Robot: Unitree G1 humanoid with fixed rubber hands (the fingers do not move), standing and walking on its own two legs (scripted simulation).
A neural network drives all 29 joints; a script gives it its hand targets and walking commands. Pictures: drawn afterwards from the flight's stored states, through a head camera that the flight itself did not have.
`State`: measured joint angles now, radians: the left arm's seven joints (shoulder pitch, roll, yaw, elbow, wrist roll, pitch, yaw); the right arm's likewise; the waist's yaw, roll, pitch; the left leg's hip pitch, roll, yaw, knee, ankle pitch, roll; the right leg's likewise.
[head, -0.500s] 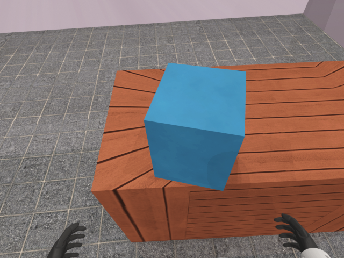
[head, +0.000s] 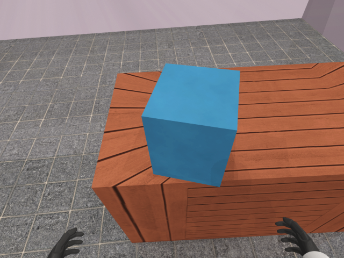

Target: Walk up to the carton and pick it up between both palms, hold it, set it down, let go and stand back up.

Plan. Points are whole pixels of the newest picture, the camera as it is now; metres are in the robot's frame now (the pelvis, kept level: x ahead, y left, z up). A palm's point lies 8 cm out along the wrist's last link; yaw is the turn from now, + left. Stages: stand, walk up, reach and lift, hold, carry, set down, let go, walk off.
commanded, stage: stand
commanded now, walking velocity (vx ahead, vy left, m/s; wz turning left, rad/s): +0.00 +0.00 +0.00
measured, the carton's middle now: (193, 126) +0.44 -0.04 +0.03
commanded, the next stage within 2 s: walk up in 0.78 s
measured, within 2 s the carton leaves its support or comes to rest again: neither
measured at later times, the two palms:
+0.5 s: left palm out of the picture +0.12 +0.28 -0.06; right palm out of the picture +0.11 -0.30 -0.09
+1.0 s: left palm out of the picture +0.11 +0.28 -0.06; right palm out of the picture +0.10 -0.31 -0.09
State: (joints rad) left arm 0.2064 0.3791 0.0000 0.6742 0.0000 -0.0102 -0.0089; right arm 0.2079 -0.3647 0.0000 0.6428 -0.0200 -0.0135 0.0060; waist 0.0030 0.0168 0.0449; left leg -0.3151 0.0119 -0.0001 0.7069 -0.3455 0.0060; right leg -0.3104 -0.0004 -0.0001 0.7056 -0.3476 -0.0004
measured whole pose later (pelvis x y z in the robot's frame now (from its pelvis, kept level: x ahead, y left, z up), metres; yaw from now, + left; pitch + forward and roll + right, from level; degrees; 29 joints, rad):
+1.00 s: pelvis -0.02 -0.02 +0.01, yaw +0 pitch -3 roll +1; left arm 0.21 0.38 0.00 0.76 0.00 -0.02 -0.01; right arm 0.21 -0.37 0.00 0.75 -0.02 -0.01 0.01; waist -0.01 0.01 0.05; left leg -0.28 0.01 0.00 0.58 -0.25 -0.01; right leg -0.31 0.00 0.00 0.64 -0.29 -0.03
